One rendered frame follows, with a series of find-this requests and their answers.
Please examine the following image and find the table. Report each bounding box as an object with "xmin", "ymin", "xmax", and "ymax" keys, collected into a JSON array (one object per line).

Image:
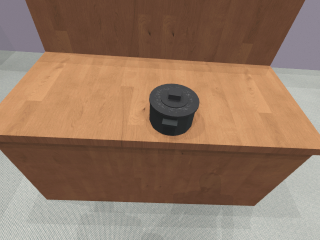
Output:
[{"xmin": 0, "ymin": 0, "xmax": 320, "ymax": 206}]

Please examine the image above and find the knob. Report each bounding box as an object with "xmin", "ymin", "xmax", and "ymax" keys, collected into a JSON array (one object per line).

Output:
[{"xmin": 168, "ymin": 87, "xmax": 182, "ymax": 101}]

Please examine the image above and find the pot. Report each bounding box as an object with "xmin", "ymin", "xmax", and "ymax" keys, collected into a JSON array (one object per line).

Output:
[{"xmin": 149, "ymin": 105, "xmax": 195, "ymax": 136}]

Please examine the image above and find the lid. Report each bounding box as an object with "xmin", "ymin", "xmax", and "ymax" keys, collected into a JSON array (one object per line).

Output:
[{"xmin": 149, "ymin": 83, "xmax": 200, "ymax": 119}]

